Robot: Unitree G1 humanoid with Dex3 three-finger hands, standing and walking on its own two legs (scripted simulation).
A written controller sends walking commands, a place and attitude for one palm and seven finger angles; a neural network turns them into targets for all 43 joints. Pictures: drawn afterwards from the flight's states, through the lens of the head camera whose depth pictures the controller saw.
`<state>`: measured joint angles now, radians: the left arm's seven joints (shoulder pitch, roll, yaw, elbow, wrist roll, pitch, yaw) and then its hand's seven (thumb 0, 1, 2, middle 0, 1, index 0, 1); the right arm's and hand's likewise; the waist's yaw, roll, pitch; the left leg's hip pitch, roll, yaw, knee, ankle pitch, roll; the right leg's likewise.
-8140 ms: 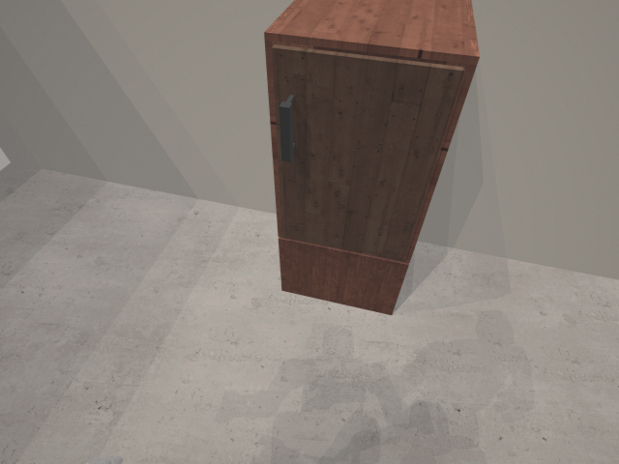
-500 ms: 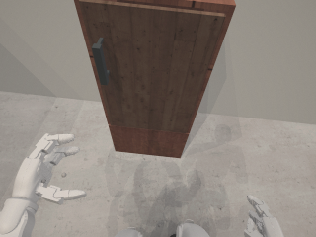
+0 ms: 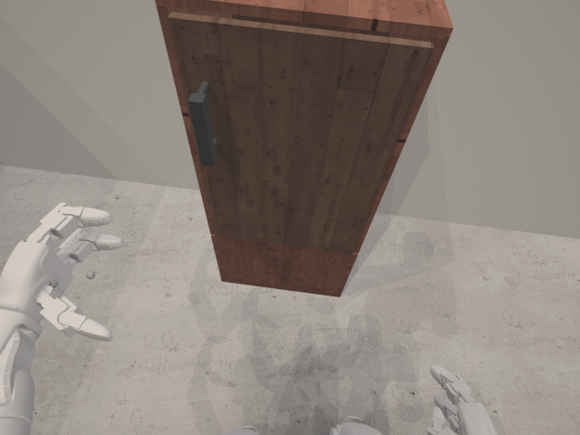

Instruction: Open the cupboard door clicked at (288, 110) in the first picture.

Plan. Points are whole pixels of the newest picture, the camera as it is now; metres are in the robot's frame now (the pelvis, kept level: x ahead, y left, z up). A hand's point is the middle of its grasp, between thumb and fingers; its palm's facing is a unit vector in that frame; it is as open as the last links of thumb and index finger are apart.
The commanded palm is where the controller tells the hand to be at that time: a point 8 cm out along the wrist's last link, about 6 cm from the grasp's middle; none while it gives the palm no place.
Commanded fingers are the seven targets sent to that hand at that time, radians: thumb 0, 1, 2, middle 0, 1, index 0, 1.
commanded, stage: raise the hand with hooked fingers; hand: left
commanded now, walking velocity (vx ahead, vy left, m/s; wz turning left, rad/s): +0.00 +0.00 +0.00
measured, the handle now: (206, 125) +0.60 +0.20 +0.05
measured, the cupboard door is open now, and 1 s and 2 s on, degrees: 0 0 0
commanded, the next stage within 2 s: move the hooked fingers beside the handle in 0.50 s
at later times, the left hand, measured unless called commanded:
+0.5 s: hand (98, 274) +0.28 +0.26 +0.07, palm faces -0.03 -1.00 -0.05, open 14.0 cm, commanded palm +0.26 +0.31 +0.07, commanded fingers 0.00 -0.50 0.30 -0.30 -1.20 -0.30 -1.20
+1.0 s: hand (123, 227) +0.35 +0.26 +0.07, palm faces -0.06 -1.00 -0.02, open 14.0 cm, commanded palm +0.34 +0.31 +0.06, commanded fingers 0.00 -0.50 0.30 -0.30 -1.20 -0.30 -1.20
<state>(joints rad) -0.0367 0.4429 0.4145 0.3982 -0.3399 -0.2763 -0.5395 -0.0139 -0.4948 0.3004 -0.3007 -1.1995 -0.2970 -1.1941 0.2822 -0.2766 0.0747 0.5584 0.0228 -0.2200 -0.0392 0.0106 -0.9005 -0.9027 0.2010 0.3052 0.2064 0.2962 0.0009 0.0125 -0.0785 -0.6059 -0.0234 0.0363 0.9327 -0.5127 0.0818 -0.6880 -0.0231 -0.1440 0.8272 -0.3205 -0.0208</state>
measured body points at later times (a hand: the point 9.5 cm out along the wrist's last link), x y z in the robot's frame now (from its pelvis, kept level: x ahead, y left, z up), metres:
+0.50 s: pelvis +0.00 -0.01 +0.00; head +0.05 +0.01 +0.45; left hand +0.28 +0.32 +0.07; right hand +0.14 -0.25 -0.07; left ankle -0.03 +0.06 -0.69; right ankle +0.05 -0.12 -0.69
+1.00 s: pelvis -0.01 -0.02 -0.01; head +0.06 +0.00 +0.44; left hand +0.35 +0.31 +0.07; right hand +0.11 -0.28 -0.09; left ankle -0.03 +0.06 -0.69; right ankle +0.05 -0.12 -0.69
